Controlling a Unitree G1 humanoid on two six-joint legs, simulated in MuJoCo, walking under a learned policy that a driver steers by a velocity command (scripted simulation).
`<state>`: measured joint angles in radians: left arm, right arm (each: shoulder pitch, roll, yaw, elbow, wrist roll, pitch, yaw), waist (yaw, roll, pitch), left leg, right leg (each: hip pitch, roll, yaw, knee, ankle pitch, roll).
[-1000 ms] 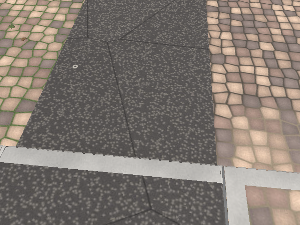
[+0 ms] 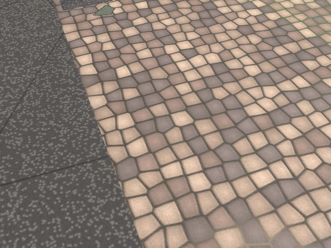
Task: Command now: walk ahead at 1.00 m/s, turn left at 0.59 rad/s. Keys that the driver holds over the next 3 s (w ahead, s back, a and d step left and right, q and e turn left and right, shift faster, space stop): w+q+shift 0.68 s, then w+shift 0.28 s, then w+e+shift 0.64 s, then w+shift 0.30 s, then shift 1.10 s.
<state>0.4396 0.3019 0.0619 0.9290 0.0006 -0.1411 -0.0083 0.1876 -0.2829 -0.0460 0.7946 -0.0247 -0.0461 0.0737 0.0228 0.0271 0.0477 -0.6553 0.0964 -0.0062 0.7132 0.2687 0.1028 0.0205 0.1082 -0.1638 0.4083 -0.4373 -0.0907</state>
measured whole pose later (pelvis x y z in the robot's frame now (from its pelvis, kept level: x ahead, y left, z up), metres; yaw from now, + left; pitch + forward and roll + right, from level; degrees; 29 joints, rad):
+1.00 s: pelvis +0.91 +0.27 -0.11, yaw +46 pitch +2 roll -1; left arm 0.51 0.24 0.01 0.94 0.01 -0.07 0.00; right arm 0.02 -0.28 -0.01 0.68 -0.05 -0.04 0.04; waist 0.07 0.02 0.05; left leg -0.52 -0.08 0.09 0.68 -0.18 0.16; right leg 0.00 -0.09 -0.12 0.98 -0.39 -0.01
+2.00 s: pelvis +1.69 +0.81 -0.08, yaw +12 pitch +1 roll +2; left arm 0.21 0.32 0.04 0.76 0.04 -0.06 -0.02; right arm 0.36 -0.29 -0.04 0.82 -0.04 -0.10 0.01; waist -0.02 -0.04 0.02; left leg -0.23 -0.04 0.05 0.44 -0.23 0.03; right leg -0.50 0.04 0.07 1.23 -0.33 -0.08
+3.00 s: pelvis +2.02 +0.93 -0.09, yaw +10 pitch -1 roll +0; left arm 0.17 0.22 0.05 0.97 0.00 0.01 0.04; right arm 0.19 -0.21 -0.03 0.96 0.00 -0.02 -0.03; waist 0.00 0.00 0.03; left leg -0.23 0.00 -0.02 0.55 -0.31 0.00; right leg -0.26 0.01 0.05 0.54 -0.27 0.01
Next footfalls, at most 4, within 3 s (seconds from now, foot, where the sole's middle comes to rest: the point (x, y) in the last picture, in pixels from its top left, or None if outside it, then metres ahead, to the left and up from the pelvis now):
0.16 left None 0.34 0.06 -0.86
0.52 right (177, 185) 0.80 -0.02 -0.86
0.96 left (94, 152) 0.98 0.40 -0.86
1.40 right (73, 93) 1.39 0.60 -0.86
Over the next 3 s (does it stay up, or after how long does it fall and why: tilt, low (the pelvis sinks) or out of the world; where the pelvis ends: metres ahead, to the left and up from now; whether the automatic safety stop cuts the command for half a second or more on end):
stays up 2.02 0.93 -0.09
